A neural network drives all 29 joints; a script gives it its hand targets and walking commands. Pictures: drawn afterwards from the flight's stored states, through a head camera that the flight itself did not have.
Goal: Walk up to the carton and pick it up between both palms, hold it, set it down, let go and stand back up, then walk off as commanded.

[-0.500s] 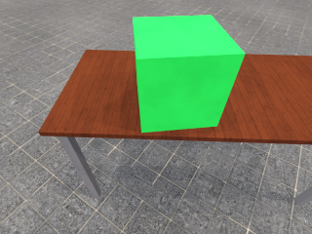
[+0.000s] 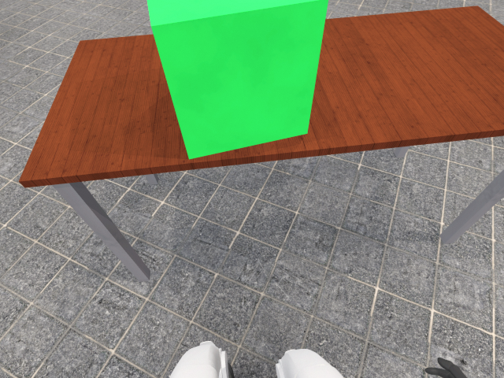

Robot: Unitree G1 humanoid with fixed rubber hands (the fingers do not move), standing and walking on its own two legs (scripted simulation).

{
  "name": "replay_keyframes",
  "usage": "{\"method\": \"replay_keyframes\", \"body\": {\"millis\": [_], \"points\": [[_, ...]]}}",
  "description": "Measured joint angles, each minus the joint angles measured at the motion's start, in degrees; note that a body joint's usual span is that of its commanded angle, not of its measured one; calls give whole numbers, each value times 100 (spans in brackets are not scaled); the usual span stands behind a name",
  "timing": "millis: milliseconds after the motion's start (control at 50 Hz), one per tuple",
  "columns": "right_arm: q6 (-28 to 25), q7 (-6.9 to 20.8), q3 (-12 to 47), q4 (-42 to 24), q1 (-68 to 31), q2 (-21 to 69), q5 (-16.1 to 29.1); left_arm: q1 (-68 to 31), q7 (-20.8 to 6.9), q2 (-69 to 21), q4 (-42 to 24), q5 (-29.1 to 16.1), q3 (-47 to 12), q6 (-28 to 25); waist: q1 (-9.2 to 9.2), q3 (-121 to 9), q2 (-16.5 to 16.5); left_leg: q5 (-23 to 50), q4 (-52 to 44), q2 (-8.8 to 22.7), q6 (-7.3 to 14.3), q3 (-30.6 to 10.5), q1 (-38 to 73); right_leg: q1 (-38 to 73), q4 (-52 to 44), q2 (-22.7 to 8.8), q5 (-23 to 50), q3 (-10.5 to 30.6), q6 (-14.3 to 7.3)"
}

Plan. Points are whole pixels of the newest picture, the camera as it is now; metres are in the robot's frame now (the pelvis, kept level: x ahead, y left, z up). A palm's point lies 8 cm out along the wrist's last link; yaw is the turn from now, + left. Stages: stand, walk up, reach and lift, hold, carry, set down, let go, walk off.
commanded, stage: walk off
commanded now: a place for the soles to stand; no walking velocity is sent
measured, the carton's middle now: (231, 55) +0.70 +0.06 +0.11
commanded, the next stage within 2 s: none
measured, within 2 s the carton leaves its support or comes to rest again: neither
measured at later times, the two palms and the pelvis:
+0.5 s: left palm out of the picture -0.01 +0.26 -0.07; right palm out of the picture +0.00 -0.40 -0.08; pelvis -0.09 -0.06 +0.03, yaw +10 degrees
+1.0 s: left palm out of the picture -0.13 +0.23 -0.10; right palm out of the picture -0.02 -0.38 -0.11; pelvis -0.17 -0.08 +0.00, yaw +12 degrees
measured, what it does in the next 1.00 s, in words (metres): walks backwards: right foot, then left foot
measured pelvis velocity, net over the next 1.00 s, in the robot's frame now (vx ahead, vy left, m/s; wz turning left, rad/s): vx -0.17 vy -0.08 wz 0.21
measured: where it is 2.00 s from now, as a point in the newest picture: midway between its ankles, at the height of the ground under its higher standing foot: outside the picture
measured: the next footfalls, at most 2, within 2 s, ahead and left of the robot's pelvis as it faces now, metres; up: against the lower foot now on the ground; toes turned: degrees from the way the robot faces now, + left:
right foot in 0.04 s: +0.04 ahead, -0.08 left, +0.00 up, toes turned +9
left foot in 0.42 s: -0.05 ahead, +0.06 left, +0.00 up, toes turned +3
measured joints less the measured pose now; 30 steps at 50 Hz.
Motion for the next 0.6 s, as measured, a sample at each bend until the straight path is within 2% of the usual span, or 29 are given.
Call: {"method": "replay_keyframes", "body": {"millis": [20,40,80,100,180,240,300,340,420,460,480,520,560,600], "points": [[11,-2,0,0,0,-29,0,3,-22,1,-24,0,-1,0,2,-3,17,36,31,0,-47,8,-35,105,-351,-38,13,-70,-17],[17,-8,-2,1,-3,-78,0,3,-48,-1,-42,0,-14,1,-17,13,68,23,121,5,-78,-21,-88,176,-591,-54,165,-147,-154],[101,-57,-10,43,-5,-198,-1,2,-81,-20,-61,1,-126,1,-194,52,306,-598,711,-89,-67,-444,-320,181,-507,-42,289,-483,-437],[148,-82,-23,79,-6,-244,-1,4,-82,-30,-86,4,-170,0,-206,51,400,-826,1137,-210,-61,-750,-440,180,-511,-42,324,-598,-493],[188,-114,-84,78,-4,-407,0,-31,-80,-36,-146,36,-190,0,-216,48,677,-887,2264,-641,-79,-1888,-531,166,-796,-42,588,-896,-499],[188,-151,-104,78,3,-536,0,-133,-79,-36,-289,35,-109,-5,-220,47,819,-890,2249,-647,-172,-2236,-467,136,-1251,-43,934,-1132,-474],[188,-152,-112,76,13,-657,0,-195,-80,-39,-427,36,-23,-4,-224,42,827,-903,1831,-648,-168,-2276,-219,130,-1709,-42,1274,-1244,-442],[188,-152,-114,75,54,-723,0,-276,-80,-40,-466,36,0,-3,-227,39,807,-947,1143,-650,-111,-2196,92,128,-2020,-41,1499,-1299,-363],[190,-152,-113,96,257,-778,1,-490,-81,-30,-506,36,12,-4,-268,49,704,-864,-407,-653,123,-1617,837,112,-2483,-47,1870,-1450,-356],[188,-152,-113,104,257,-667,1,-456,-75,7,-516,29,73,-3,-246,85,446,-422,-696,-649,119,-1435,927,53,-2425,-62,1769,-1294,-234],[188,-152,-115,106,271,-649,0,-449,-76,4,-514,20,46,-3,-261,94,389,-363,-712,-641,109,-1393,931,-49,-2054,-44,1268,-1186,-197],[187,-156,-115,107,281,-638,0,-449,-76,3,-523,20,-31,-5,-320,130,356,-347,-643,-639,67,-1413,930,-209,-703,81,483,-635,-195],[187,-165,-114,87,238,-622,0,-417,-75,7,-550,17,-58,-5,-313,127,353,-372,-514,-631,6,-1416,851,-195,431,97,255,-82,-194],[186,-165,-112,17,84,-551,0,-353,-75,12,-553,6,-31,-4,-301,123,364,-397,-362,-567,-73,-1387,670,-33,615,66,182,369,-194]]}}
